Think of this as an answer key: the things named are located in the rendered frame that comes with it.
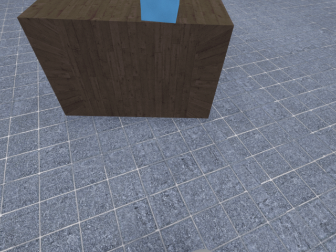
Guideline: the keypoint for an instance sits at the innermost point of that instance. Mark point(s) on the carton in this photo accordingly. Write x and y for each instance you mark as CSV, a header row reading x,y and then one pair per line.
x,y
159,10

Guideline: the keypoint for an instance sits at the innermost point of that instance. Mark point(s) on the pedestal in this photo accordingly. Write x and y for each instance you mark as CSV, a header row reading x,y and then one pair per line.
x,y
101,59

